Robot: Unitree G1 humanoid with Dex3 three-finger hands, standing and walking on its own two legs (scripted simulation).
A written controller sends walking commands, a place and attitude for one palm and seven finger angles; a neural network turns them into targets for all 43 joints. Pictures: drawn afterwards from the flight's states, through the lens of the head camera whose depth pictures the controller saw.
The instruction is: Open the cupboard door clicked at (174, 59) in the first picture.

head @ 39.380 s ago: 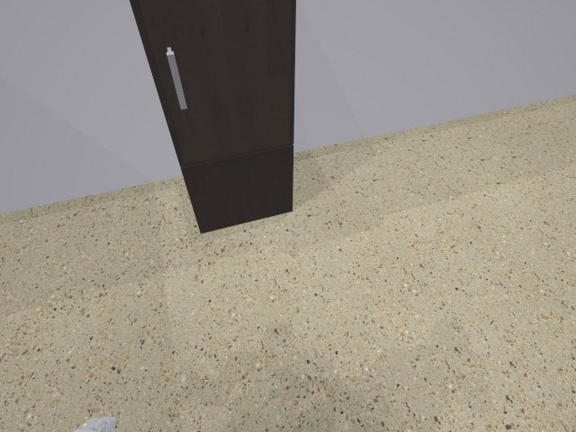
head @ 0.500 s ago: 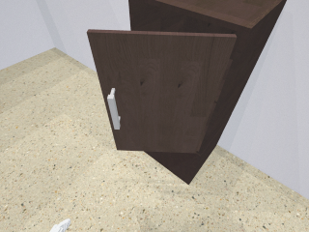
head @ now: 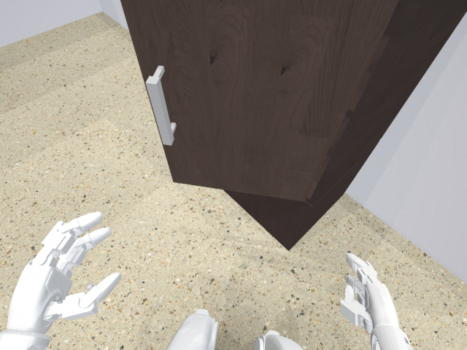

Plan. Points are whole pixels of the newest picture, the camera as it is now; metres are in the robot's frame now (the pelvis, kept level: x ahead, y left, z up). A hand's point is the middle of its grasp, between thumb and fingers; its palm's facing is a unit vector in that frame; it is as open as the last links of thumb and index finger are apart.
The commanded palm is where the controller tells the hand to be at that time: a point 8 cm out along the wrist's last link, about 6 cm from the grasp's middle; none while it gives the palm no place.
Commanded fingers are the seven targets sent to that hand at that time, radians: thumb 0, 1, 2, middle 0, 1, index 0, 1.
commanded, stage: raise the hand with hooked fingers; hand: left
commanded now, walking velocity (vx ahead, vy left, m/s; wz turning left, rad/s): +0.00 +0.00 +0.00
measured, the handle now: (164, 108) +0.53 +0.20 +0.07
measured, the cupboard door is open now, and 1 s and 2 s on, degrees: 37 37 37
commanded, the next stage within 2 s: move the hooked fingers beside the handle in 1.46 s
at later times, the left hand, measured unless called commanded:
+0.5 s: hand (80, 244) +0.25 +0.26 +0.06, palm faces -0.05 -1.00 -0.04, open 12.8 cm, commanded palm +0.23 +0.32 +0.07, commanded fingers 0.00 -0.45 0.32 -0.30 -1.17 -0.30 -1.17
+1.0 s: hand (27, 200) +0.30 +0.35 +0.08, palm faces -0.04 -1.00 -0.04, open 14.0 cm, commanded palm +0.27 +0.40 +0.09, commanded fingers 0.00 -0.50 0.30 -0.30 -1.20 -0.30 -1.20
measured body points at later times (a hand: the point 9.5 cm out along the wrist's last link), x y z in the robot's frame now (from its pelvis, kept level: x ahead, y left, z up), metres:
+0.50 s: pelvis -0.01 +0.03 +0.02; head +0.07 +0.03 +0.46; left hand +0.24 +0.31 +0.06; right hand +0.13 -0.26 -0.06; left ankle +0.03 +0.11 -0.65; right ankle -0.01 -0.03 -0.65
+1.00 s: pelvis +0.00 +0.08 +0.03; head +0.08 +0.11 +0.48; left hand +0.29 +0.41 +0.09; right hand +0.16 -0.17 -0.04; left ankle +0.03 +0.11 -0.65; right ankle -0.01 -0.03 -0.65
